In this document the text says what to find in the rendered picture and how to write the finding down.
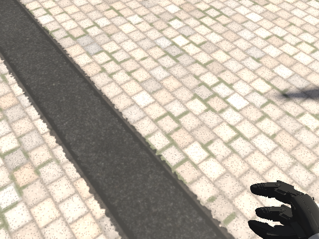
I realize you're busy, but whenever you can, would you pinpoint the right robot hand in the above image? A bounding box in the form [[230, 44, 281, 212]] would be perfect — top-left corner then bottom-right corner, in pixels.
[[248, 180, 319, 239]]

